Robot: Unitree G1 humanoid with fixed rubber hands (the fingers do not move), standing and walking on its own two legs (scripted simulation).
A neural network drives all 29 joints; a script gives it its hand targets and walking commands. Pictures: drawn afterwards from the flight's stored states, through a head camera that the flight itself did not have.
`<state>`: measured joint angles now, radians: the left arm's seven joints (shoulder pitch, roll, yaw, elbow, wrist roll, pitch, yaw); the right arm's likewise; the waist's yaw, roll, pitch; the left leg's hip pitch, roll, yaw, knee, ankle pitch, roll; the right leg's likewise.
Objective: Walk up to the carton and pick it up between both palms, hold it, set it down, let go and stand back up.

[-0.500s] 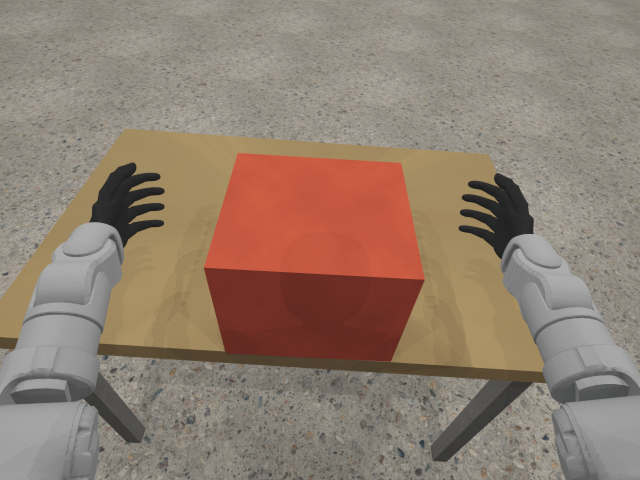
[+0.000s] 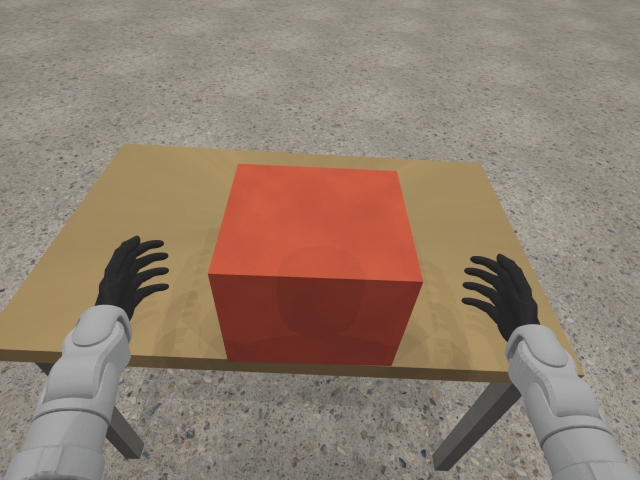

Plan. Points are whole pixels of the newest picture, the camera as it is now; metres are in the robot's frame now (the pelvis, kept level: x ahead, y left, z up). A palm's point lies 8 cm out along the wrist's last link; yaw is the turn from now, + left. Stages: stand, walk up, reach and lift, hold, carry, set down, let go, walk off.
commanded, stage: set down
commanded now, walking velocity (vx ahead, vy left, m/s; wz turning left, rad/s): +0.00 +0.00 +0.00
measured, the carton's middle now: (314, 264) +0.46 +0.02 -0.01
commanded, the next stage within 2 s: let go in 1.80 s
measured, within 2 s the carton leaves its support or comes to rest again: neither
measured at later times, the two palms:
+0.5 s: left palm (122, 353) +0.27 +0.25 +0.03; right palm (494, 362) +0.28 -0.22 +0.02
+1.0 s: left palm (128, 409) +0.22 +0.24 -0.02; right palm (497, 427) +0.22 -0.22 -0.03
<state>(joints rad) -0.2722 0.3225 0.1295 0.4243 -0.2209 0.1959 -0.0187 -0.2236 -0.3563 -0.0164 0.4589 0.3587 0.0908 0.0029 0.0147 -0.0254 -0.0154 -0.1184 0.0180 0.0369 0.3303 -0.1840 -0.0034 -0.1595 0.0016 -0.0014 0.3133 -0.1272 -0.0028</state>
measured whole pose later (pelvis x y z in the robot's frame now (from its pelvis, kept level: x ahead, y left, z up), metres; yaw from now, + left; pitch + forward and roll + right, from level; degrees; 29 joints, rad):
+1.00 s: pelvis +0.02 +0.00 +0.00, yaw +0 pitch -3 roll +0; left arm 0.12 0.27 -0.03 0.48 -0.22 -0.19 0.02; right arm 0.17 -0.23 0.00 0.51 0.21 -0.27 0.03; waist 0.03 0.01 0.05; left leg -0.07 0.02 0.04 0.37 -0.23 -0.01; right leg -0.13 0.00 0.00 0.37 -0.18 0.00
